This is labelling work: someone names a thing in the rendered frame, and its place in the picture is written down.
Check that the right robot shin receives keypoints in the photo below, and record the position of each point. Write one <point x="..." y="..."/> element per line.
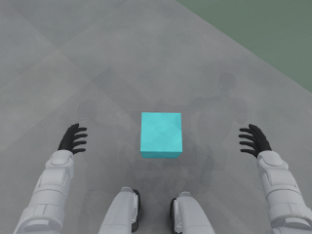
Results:
<point x="178" y="227"/>

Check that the robot right hand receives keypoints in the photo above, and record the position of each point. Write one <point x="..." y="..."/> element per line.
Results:
<point x="259" y="143"/>

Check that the carton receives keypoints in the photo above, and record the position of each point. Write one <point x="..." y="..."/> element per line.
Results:
<point x="161" y="135"/>

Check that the robot left hand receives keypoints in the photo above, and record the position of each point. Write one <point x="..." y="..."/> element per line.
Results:
<point x="68" y="138"/>

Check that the right robot thigh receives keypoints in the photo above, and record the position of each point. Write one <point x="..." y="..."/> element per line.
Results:
<point x="192" y="217"/>

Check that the left robot forearm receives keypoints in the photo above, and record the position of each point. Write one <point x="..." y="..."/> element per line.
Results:
<point x="46" y="207"/>

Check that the right robot forearm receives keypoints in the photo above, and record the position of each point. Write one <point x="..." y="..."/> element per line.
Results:
<point x="285" y="202"/>

